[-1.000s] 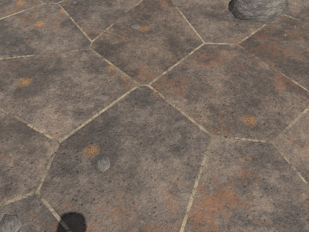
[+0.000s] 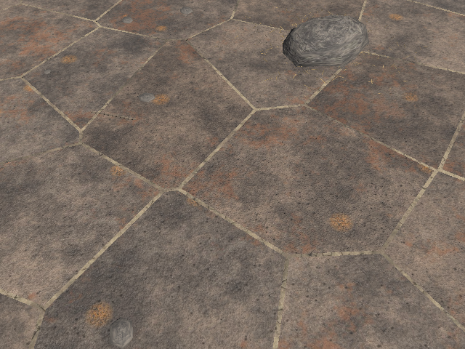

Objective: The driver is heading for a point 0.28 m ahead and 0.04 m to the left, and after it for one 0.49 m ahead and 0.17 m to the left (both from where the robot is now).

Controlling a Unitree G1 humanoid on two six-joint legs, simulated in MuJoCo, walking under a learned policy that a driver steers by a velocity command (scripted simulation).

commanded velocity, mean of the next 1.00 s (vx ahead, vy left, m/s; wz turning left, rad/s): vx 0.28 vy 0.00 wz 0.19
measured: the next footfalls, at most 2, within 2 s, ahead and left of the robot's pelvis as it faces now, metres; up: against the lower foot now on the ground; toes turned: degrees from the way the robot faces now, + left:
left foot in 1.00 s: +0.44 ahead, +0.07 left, +0.00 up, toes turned +20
right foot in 1.52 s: +0.64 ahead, -0.01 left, +0.00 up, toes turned +19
